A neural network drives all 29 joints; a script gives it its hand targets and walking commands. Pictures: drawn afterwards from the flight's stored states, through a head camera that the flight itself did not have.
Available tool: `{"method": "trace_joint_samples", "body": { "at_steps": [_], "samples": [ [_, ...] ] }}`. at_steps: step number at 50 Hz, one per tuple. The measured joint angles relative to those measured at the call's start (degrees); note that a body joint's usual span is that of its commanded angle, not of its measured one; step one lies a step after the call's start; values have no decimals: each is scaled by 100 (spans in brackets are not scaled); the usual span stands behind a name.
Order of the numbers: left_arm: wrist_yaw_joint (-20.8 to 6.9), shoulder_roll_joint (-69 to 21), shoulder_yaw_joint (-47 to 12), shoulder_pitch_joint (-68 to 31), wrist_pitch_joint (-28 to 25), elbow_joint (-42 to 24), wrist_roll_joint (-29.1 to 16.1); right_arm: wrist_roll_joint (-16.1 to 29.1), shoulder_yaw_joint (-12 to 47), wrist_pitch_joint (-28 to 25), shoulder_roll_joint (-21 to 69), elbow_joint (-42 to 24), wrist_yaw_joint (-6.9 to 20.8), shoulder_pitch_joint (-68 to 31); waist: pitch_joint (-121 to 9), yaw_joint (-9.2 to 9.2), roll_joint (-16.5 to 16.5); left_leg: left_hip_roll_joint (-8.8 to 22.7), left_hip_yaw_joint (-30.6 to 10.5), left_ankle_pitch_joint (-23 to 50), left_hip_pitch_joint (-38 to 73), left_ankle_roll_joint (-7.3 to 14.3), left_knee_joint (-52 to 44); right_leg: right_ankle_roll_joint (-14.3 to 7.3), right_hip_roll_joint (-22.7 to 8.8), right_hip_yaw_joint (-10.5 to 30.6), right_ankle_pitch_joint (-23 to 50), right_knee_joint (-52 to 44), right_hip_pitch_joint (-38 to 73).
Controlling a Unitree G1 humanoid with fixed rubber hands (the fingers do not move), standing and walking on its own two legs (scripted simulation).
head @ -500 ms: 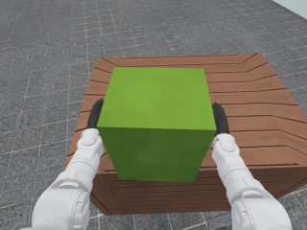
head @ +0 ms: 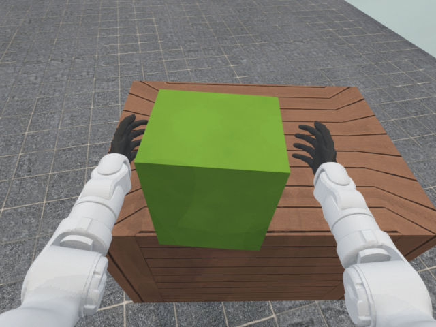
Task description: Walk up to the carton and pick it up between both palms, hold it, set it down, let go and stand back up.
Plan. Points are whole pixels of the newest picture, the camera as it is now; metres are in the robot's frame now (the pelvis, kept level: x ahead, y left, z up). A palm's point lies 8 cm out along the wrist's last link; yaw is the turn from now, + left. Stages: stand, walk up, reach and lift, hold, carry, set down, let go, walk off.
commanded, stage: set down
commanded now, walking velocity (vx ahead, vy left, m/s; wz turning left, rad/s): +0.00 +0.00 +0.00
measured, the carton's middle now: (213, 176) +0.42 +0.03 +0.02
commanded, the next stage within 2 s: none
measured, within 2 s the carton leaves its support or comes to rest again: neither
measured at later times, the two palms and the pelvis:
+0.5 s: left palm (96, 93) +0.44 +0.23 +0.21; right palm (346, 113) +0.44 -0.19 +0.20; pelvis +0.01 -0.02 +0.01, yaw +1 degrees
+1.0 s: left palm (91, 134) +0.40 +0.25 +0.16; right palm (349, 154) +0.39 -0.20 +0.15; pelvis +0.02 -0.01 +0.01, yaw -1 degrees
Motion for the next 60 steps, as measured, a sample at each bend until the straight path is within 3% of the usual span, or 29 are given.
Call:
{"method": "trace_joint_samples", "body": {
  "at_steps": [6, 11, 22, 26, 30, 39, 45, 54, 60],
  "samples": [
    [53, 113, 278, -386, 941, -377, 17, -201, -250, 854, 24, -616, -303, -230, -17, 52, 44, -31, 53, 154, 268, -3, -327, -19, -20, 60, 67, -139, 167],
    [-15, 441, 496, -844, 1458, -388, 24, -83, -155, 1454, -98, -825, -509, -588, 30, 38, 27, -35, 60, 244, 613, -27, -585, -52, -13, 77, 90, -276, 453],
    [-402, 1008, 538, -1495, 1867, 124, 28, 266, 62, 2062, -193, -506, -629, -1192, 189, -132, -114, 16, -66, 279, 1145, -120, -845, -138, 55, -29, 99, -572, 1032],
    [-491, 1012, 581, -1377, 1977, -31, 102, 296, 33, 2113, -131, -655, -688, -1138, 285, -172, -140, 40, -90, 271, 1203, -139, -863, -148, 84, -48, 123, -661, 1127],
    [-497, 944, 693, -1079, 2179, -543, 191, 319, -1, 2154, -73, -1060, -738, -947, 381, -185, -144, 62, -77, 259, 1220, -147, -872, -147, 110, -32, 155, -737, 1169],
    [-463, 741, 1158, -127, 2865, -2374, 458, 478, 144, 2322, -170, -2348, -804, -161, 504, -182, -131, 89, 17, 213, 1395, -114, -943, -108, 147, 72, 192, -885, 1349],
    [-569, 646, 1398, 576, 3102, -3093, 635, 538, 227, 2411, -248, -2928, -762, 583, 542, -195, -141, 72, 52, 158, 1648, -74, -977, -70, 135, 114, 137, -899, 1585],
    [-510, 397, 1426, 1753, 2960, -3915, 549, 370, 31, 2303, -83, -3847, -529, 1870, 638, -148, -138, 43, 62, 50, 1720, -23, -819, -19, 101, 124, 52, -775, 1673],
    [-543, 71, 1368, 2786, 2465, -4551, 668, 158, 0, 1835, 83, -4515, -404, 2905, 812, -101, -78, 23, 82, 34, 1860, 16, -810, 25, 84, 147, 72, -818, 1834]
  ]
}}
